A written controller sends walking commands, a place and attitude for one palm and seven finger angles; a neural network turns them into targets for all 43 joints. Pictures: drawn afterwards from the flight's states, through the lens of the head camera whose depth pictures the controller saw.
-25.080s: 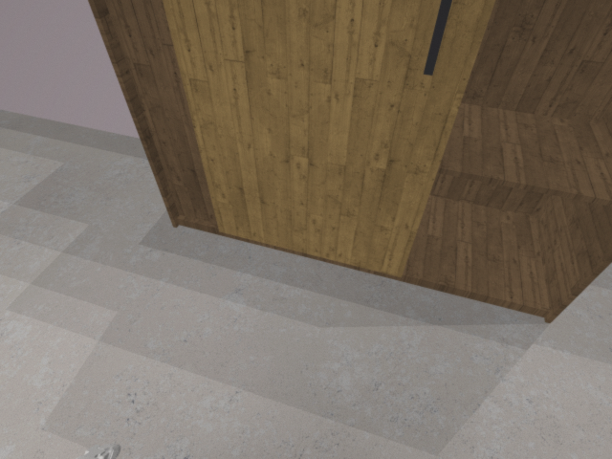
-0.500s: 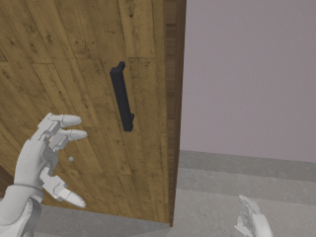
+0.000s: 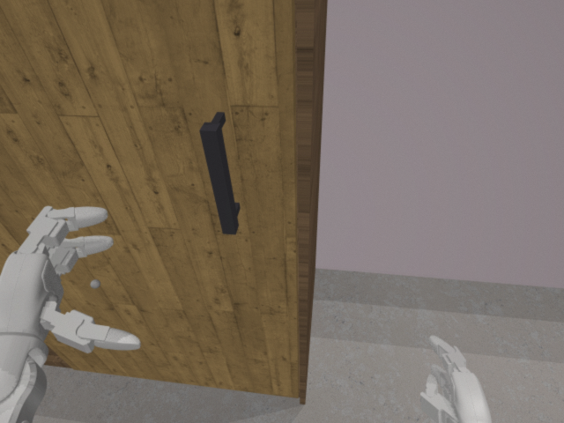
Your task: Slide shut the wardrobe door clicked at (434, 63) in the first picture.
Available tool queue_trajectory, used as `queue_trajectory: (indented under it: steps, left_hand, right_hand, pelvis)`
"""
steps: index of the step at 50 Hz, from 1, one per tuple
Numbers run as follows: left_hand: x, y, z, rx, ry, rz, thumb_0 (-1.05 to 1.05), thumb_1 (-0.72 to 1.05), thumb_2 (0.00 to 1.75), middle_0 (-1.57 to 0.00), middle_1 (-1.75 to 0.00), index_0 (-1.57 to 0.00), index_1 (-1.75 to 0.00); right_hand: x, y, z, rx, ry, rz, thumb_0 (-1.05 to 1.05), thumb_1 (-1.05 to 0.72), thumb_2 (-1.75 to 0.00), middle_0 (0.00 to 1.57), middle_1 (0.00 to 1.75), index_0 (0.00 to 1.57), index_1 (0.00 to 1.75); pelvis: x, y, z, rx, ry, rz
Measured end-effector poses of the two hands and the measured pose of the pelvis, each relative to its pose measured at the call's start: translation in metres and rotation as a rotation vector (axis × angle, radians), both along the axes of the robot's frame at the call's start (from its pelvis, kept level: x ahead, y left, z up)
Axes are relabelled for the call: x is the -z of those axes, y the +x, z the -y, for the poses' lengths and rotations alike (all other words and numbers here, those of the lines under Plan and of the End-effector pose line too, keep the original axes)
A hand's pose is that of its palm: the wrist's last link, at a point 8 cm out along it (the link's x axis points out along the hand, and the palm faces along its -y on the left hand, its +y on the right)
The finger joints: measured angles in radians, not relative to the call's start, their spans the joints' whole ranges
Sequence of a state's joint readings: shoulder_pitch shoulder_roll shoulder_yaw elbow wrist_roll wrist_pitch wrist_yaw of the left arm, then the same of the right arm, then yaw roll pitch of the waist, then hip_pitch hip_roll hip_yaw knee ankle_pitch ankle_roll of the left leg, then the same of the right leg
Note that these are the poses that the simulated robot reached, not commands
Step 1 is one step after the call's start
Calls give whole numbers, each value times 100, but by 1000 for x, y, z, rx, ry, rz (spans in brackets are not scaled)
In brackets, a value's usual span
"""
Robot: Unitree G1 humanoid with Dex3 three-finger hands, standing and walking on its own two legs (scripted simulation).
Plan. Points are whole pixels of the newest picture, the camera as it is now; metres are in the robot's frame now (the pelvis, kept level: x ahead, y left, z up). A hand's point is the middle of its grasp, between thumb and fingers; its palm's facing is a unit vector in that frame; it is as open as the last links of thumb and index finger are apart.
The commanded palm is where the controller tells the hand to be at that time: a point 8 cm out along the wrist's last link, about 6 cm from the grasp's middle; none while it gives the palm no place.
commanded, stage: draw the hand back to the body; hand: left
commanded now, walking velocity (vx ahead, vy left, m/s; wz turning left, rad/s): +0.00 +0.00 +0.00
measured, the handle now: (225, 176) +0.38 +0.12 +0.19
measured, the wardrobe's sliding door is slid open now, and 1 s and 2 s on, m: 0.00 0.00 0.00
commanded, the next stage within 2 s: step back with the hand held close in 0.98 s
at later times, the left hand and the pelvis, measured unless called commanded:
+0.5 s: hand (74, 271) +0.23 +0.27 +0.16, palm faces +0.40 -0.82 -0.41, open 9.8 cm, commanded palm +0.18 +0.31 +0.18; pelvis +0.03 +0.02 +0.01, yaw -2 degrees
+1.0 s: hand (71, 275) +0.22 +0.27 +0.17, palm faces +0.45 -0.80 -0.41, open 7.5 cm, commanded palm +0.17 +0.31 +0.18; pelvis +0.03 +0.01 +0.01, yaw -1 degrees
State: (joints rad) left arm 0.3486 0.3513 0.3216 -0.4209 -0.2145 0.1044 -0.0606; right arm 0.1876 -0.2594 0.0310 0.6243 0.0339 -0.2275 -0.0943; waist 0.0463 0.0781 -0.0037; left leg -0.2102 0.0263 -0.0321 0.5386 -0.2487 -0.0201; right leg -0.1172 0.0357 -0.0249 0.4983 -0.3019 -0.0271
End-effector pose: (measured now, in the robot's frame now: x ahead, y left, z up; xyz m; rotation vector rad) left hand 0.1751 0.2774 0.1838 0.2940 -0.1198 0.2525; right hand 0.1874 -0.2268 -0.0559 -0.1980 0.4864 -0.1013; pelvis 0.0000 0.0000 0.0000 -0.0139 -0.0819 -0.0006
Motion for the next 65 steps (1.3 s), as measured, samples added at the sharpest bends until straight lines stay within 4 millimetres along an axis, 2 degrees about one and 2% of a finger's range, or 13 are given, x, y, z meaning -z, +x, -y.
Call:
queue_trajectory:
  steps: [6, 13, 23, 32, 37, 44, 56, 61, 65]
  left_hand:
    - [4, -8, -10, -131, 86, 41, -1, -27, 34, -25, -98, -24, -98]
    - [7, 0, -18, -150, 123, 34, -1, -3, 45, -24, -84, -23, -84]
    - [2, 13, -29, -143, 162, 25, 0, 33, 62, -23, -63, -22, -63]
    - [4, 10, -41, -199, 163, -5, 0, 65, 78, -22, -44, -21, -44]
    - [3, 7, -41, -223, 154, -2, 1, 78, 85, -22, -37, -21, -36]
    - [2, 6, -33, -216, 150, 1, 1, 86, 88, -21, -32, -21, -32]
    - [3, 3, -25, -211, 156, -9, 1, 88, 90, -21, -31, -21, -30]
    - [-4, 6, -23, -179, 212, 16, 1, 88, 90, -21, -30, -21, -30]
    - [2, 5, -23, -137, 237, -33, 1, 89, 90, -21, -30, -20, -30]
  right_hand:
    - [16, -15, -8, -3, -1, -114, 1, -90, -90, 20, 30, 20, 30]
    - [29, -24, -15, 14, 3, -209, 1, -90, -90, 21, 30, 20, 30]
    - [22, -8, -16, 43, 11, -194, 1, -90, -90, 21, 30, 20, 30]
    - [16, 8, -12, 33, -1, -184, 1, -90, -90, 20, 30, 20, 30]
    - [16, 11, -12, 19, -3, -187, 1, -90, -90, 20, 30, 20, 30]
    - [19, 9, -11, 15, 7, -194, 1, -90, -90, 20, 30, 20, 30]
    - [23, -2, 0, 37, 6, -216, 1, -90, -90, 21, 30, 20, 30]
    - [23, -3, 4, 45, 3, -224, 1, -90, -90, 20, 30, 20, 30]
    - [22, -6, 5, 88, 4, -224, 1, -90, -90, 20, 30, 20, 30]
  pelvis:
    - [-4, 1, -6, 9, 2, -4]
    - [-6, 10, -14, 18, 7, 1]
    - [-8, 25, -20, 34, 11, -5]
    - [-9, 30, -19, 29, 10, -11]
    - [-9, 29, -16, 23, 10, -9]
    - [-9, 28, -11, 20, 10, -2]
    - [-10, 24, -3, 21, 9, 4]
    - [-8, 19, -5, 23, -4, -45]
    - [-6, 12, -11, 35, -2, -77]
